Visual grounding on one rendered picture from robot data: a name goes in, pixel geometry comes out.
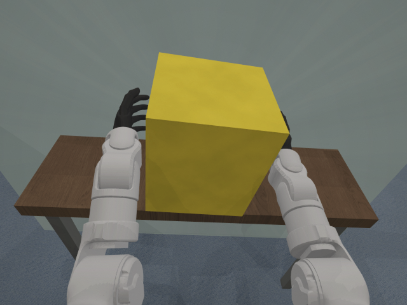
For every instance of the robot right hand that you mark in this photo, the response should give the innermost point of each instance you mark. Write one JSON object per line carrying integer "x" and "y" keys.
{"x": 287, "y": 144}

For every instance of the right robot upper arm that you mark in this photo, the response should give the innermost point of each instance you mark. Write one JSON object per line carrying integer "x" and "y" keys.
{"x": 327, "y": 281}

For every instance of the robot left forearm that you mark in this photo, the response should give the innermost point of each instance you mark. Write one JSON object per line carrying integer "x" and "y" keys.
{"x": 115, "y": 192}

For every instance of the left robot upper arm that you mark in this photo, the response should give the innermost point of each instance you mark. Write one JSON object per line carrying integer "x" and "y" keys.
{"x": 107, "y": 280}

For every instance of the carton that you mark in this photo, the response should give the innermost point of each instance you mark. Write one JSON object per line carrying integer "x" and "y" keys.
{"x": 213, "y": 130}

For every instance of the robot right forearm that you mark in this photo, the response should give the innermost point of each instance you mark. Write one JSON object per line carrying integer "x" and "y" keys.
{"x": 309, "y": 232}

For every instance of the table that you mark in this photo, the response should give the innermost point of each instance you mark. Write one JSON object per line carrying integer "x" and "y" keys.
{"x": 61, "y": 188}

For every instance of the robot left hand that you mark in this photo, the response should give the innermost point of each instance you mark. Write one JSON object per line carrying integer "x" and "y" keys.
{"x": 124, "y": 116}

